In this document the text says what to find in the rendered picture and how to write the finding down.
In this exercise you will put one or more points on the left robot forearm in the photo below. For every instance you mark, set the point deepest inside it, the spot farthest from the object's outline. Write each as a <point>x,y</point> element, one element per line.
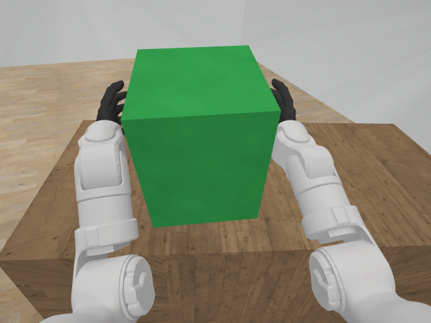
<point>103,190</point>

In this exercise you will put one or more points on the right robot upper arm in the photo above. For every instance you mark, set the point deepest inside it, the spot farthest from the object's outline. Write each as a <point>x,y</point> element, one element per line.
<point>354,280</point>

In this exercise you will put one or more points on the pedestal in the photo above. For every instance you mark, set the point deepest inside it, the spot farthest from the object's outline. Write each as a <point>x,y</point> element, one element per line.
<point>249,270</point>

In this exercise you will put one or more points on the robot right hand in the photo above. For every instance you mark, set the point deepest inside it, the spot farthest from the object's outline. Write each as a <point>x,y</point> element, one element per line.
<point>284,100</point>

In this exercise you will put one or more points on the right robot forearm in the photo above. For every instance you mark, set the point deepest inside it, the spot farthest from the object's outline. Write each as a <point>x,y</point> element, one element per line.
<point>326,210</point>

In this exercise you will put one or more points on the left robot upper arm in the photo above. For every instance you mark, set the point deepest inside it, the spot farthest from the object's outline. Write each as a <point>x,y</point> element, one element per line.
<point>111,290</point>

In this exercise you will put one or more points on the robot left hand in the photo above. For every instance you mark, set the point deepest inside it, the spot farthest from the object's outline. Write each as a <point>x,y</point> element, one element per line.
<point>109,110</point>

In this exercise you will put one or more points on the carton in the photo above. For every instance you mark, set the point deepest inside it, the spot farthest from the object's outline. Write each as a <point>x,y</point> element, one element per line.
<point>200,123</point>

